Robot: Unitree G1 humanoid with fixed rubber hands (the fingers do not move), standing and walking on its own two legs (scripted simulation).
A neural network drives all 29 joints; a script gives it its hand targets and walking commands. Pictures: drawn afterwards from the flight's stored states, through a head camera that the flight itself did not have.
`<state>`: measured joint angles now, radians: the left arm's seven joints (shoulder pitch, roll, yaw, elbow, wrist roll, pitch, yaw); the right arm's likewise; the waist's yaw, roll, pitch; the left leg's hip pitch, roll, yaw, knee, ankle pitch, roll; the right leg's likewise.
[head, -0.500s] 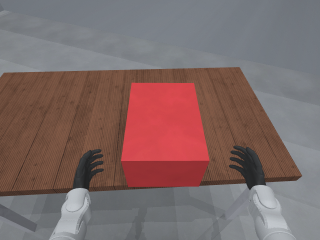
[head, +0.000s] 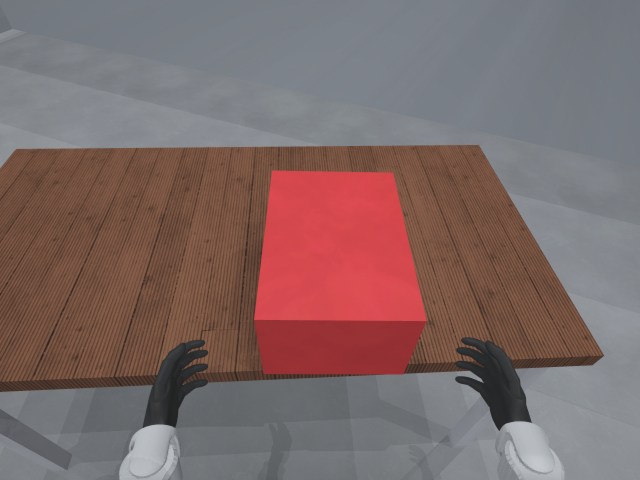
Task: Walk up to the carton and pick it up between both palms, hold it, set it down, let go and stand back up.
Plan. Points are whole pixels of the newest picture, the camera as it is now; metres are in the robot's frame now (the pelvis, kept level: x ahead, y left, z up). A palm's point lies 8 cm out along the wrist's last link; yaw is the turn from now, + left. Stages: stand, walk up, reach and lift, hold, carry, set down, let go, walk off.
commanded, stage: set down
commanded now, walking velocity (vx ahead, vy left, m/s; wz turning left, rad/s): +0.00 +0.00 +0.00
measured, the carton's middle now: (333, 265) +0.46 -0.03 -0.05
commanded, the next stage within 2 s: let go in 1.78 s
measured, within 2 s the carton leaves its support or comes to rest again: neither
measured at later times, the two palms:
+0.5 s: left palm (163, 435) +0.20 +0.20 -0.04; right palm (500, 421) +0.20 -0.23 -0.04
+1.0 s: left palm (146, 459) +0.18 +0.22 -0.06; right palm (495, 448) +0.17 -0.22 -0.07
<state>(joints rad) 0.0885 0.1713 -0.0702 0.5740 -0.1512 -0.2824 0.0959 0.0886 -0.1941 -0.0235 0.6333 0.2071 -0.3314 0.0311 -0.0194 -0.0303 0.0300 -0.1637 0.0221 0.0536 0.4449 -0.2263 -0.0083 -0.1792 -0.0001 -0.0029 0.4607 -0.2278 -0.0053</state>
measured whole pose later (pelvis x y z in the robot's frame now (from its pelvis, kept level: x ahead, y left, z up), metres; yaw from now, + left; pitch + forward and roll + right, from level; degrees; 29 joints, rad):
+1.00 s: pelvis +0.02 -0.01 +0.00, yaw +0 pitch -6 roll +0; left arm 0.22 0.19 -0.01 0.53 -0.06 0.02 0.00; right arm 0.23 -0.15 -0.04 0.64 0.00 -0.23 -0.02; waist 0.00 0.02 0.08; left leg -0.05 0.03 0.04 0.39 -0.24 -0.02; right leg -0.06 0.01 -0.01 0.39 -0.23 -0.01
